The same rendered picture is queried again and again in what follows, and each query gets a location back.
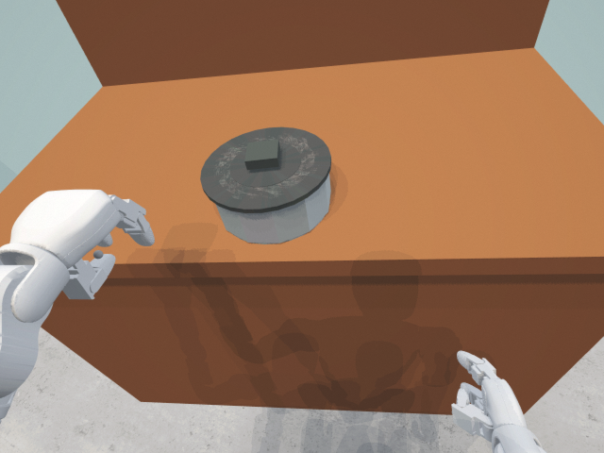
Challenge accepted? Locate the right robot forearm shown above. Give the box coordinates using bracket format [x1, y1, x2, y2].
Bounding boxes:
[492, 425, 547, 453]

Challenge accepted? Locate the pot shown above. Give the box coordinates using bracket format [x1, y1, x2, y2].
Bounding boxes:
[215, 174, 331, 244]

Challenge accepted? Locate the left robot forearm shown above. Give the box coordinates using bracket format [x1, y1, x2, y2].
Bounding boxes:
[0, 243, 70, 424]

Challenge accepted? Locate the lid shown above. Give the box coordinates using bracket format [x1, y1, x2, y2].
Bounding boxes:
[200, 127, 331, 213]

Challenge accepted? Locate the robot left hand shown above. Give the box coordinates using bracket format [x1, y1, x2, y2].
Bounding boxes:
[10, 190, 155, 299]

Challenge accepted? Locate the knob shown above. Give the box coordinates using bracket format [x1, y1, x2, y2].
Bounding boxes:
[244, 140, 280, 170]

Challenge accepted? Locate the table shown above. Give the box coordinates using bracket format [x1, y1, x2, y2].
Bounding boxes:
[0, 0, 604, 415]

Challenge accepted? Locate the robot right hand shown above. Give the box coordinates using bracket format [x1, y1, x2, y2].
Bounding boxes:
[451, 351, 527, 442]

